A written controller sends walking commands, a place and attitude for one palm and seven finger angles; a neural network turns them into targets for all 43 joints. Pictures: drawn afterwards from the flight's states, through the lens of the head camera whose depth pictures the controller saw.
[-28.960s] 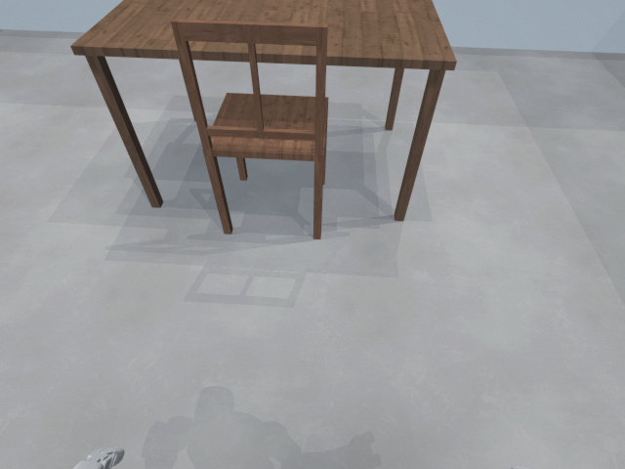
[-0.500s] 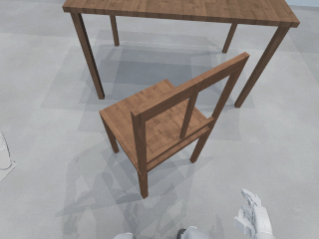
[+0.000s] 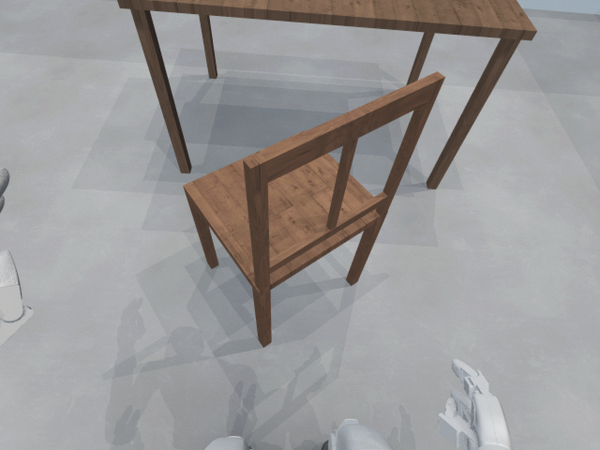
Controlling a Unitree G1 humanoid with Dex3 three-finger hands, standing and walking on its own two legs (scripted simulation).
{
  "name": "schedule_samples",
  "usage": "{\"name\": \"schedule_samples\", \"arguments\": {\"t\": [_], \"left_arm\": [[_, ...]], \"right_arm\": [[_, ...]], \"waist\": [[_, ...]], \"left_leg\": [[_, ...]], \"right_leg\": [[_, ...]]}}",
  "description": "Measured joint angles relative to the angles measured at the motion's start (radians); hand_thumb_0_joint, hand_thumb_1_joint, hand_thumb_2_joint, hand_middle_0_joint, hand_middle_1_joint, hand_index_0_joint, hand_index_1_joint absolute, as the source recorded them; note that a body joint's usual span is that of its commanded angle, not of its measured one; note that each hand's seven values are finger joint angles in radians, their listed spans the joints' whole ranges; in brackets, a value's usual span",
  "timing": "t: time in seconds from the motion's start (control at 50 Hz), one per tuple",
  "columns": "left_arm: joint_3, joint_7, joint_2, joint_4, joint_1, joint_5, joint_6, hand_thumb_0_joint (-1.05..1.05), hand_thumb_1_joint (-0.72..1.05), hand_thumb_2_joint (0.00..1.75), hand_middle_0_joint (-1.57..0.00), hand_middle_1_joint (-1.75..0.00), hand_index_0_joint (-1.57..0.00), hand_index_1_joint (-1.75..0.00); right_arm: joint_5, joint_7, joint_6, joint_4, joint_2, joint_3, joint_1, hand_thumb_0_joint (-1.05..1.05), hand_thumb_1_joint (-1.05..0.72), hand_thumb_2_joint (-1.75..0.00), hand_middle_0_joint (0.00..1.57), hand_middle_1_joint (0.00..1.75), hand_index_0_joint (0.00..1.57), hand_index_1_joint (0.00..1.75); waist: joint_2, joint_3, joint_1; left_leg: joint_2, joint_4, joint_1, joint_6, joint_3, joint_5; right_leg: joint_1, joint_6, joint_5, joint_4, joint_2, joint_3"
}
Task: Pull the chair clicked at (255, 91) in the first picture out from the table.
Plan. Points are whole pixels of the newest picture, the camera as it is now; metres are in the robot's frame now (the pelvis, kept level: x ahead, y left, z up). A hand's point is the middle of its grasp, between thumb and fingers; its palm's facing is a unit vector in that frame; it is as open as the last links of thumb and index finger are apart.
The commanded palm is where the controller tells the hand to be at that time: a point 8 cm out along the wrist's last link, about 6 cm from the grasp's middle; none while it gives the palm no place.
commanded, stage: stop stepping back and stand still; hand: left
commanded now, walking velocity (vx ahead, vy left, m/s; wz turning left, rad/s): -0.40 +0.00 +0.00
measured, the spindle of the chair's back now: (339, 188) +0.59 -0.05 -0.09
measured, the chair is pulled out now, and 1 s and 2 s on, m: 0.52 0.52 0.52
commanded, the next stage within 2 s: let the arm hang, fingers relaxed in 1.50 s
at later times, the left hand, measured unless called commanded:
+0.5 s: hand out of the picture +0.11 +0.26 +0.18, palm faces +0.42 -0.74 -0.53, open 7.4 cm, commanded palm +0.06 +0.29 +0.19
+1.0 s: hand out of the picture +0.13 +0.27 +0.16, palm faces +0.41 -0.80 -0.44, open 7.4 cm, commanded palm +0.08 +0.31 +0.19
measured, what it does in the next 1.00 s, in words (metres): steps on the spot: right foot, then left foot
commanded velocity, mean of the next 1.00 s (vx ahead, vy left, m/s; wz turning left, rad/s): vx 0.08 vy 0.00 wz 0.00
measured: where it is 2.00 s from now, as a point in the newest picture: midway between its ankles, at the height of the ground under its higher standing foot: outside the picture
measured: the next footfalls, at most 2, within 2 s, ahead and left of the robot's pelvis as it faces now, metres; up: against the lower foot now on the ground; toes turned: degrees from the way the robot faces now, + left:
right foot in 0.14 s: +0.00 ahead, -0.11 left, +0.00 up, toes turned +0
left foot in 0.34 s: -0.03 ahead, +0.10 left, +0.00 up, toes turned +2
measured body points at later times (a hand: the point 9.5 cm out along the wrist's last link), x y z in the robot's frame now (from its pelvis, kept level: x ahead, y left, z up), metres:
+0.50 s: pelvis -0.08 -0.01 +0.00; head -0.10 -0.01 +0.45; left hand +0.08 +0.30 +0.20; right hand +0.05 -0.25 -0.09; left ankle -0.06 +0.11 -0.73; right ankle -0.04 -0.11 -0.73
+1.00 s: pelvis -0.06 +0.01 +0.01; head -0.07 +0.01 +0.46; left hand +0.10 +0.31 +0.18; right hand +0.10 -0.22 -0.07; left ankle -0.07 +0.10 -0.73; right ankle -0.04 -0.11 -0.73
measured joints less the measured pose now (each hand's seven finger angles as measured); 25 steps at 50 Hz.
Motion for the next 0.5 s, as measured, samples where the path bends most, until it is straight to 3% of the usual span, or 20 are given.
{"name": "schedule_samples", "arguments": {"t": [0.04, 0.08, 0.12, 0.16, 0.22, 0.26, 0.32, 0.34, 0.42, 0.48, 0.5], "left_arm": [[0.008, -0.001, -0.006, 0.008, -0.02, 0.004, 0.002, 0.01, 0.89, 0.9, -0.22, -0.3, -0.22, -0.31], [0.018, -0.001, -0.011, 0.017, -0.03, 0.003, 0.003, 0.01, 0.89, 0.9, -0.22, -0.3, -0.22, -0.31], [0.032, -0.002, -0.007, 0.029, -0.018, 0.001, 0.006, 0.01, 0.89, 0.9, -0.22, -0.3, -0.22, -0.31], [0.029, -0.007, -0.016, 0.052, -0.017, 0.007, 0.016, 0.01, 0.89, 0.9, -0.22, -0.3, -0.22, -0.31], [-0.025, -0.016, -0.049, 0.1, -0.035, 0.005, 0.054, 0.01, 0.89, 0.9, -0.21, -0.3, -0.22, -0.31], [-0.055, -0.016, -0.069, 0.123, -0.036, 0.008, 0.081, 0.01, 0.89, 0.9, -0.21, -0.3, -0.22, -0.31], [-0.079, -0.005, -0.082, 0.111, -0.019, 0.02, 0.099, 0.01, 0.89, 0.9, -0.22, -0.3, -0.22, -0.31], [-0.083, -0.002, -0.079, 0.097, -0.018, 0.022, 0.095, 0.01, 0.89, 0.9, -0.22, -0.3, -0.22, -0.31], [-0.072, 0.001, -0.057, 0.103, -0.026, 0.033, 0.079, 0.01, 0.89, 0.9, -0.22, -0.3, -0.22, -0.31], [-0.046, -0.002, -0.035, 0.135, -0.034, 0.032, 0.07, 0.01, 0.89, 0.9, -0.22, -0.3, -0.22, -0.31], [-0.035, -0.004, -0.028, 0.147, -0.04, 0.031, 0.064, 0.01, 0.89, 0.9, -0.22, -0.3, -0.22, -0.31]], "right_arm": [[-0.002, 0.011, -0.025, 0.01, 0.005, 0.0, 0.017, 0.02, -0.9, -0.9, 0.2, 0.3, 0.2, 0.3], [-0.001, 0.023, -0.041, 0.011, 0.007, 0.004, 0.035, 0.02, -0.9, -0.9, 0.2, 0.3, 0.2, 0.3], [0.007, 0.033, -0.041, -0.003, 0.004, 0.015, 0.051, 0.02, -0.9, -0.9, 0.2, 0.3, 0.2, 0.3], [0.015, 0.038, -0.028, -0.013, -0.008, 0.025, 0.047, 0.02, -0.9, -0.9, 0.2, 0.3, 0.2, 0.3], [0.027, 0.037, 0.004, 0.006, -0.022, 0.029, 0.043, 0.02, -0.9, -0.89, 0.2, 0.3, 0.2, 0.3], [0.028, 0.03, 0.023, 0.014, -0.026, 0.035, 0.056, 0.02, -0.9, -0.89, 0.2, 0.3, 0.2, 0.3], [0.023, 0.013, 0.026, -0.002, -0.044, 0.043, 0.092, 0.02, -0.9, -0.89, 0.2, 0.3, 0.2, 0.3], [0.02, 0.008, 0.018, -0.011, -0.053, 0.04, 0.102, 0.02, -0.9, -0.89, 0.2, 0.3, 0.2, 0.3], [0.023, 0.005, 0.005, -0.014, -0.047, 0.027, 0.129, 0.02, -0.9, -0.9, 0.2, 0.3, 0.2, 0.3], [0.032, 0.017, 0.002, -0.01, -0.044, 0.034, 0.152, 0.02, -0.9, -0.9, 0.2, 0.3, 0.2, 0.3], [0.031, 0.021, 0.004, -0.009, -0.043, 0.039, 0.153, 0.02, -0.9, -0.9, 0.2, 0.3, 0.2, 0.3]], "waist": [[0.019, 0.005, 0.006], [0.041, 0.0, 0.009], [0.054, -0.013, 0.012], [0.081, -0.008, 0.016], [0.084, -0.014, 0.004], [0.058, -0.036, -0.006], [0.044, -0.077, -0.023], [0.049, -0.082, -0.03], [0.039, -0.091, -0.026], [0.059, -0.122, -0.026], [0.06, -0.127, -0.02]], "left_leg": [[0.015, -0.023, 0.008, -0.008, -0.012, 0.016], [0.026, -0.035, 0.004, -0.015, -0.022, 0.037], [0.032, -0.005, -0.02, -0.022, -0.021, 0.036], [0.045, 0.086, -0.061, -0.017, -0.025, -0.06], [0.003, 0.288, -0.104, -0.011, -0.03, -0.16], [-0.021, 0.332, -0.079, -0.002, -0.004, -0.181], [-0.021, 0.116, 0.051, 0.032, 0.009, -0.202], [-0.017, 0.039, 0.076, 0.04, -0.001, -0.153], [-0.026, 0.003, 0.092, 0.033, 0.007, -0.04], [-0.022, -0.005, 0.086, 0.026, -0.007, -0.035], [-0.021, 0.015, 0.073, 0.024, -0.006, -0.046]], "right_leg": [[0.021, -0.004, -0.003, 0.011, 0.021, -0.008], [0.077, -0.01, 0.034, -0.08, 0.022, -0.026], [0.151, -0.007, 0.116, -0.214, 0.007, -0.035], [0.164, -0.017, 0.236, -0.262, 0.016, -0.041], [0.151, -0.031, 0.239, -0.238, 0.005, -0.038], [0.15, -0.033, 0.237, -0.242, -0.015, -0.03], [0.132, -0.027, 0.239, -0.238, -0.031, -0.047], [0.121, -0.021, 0.222, -0.221, -0.031, -0.058], [0.098, -0.004, 0.058, -0.047, -0.009, -0.024], [0.189, -0.006, 0.063, -0.177, 0.009, -0.043], [0.213, -0.02, 0.117, -0.241, 0.014, -0.041]]}}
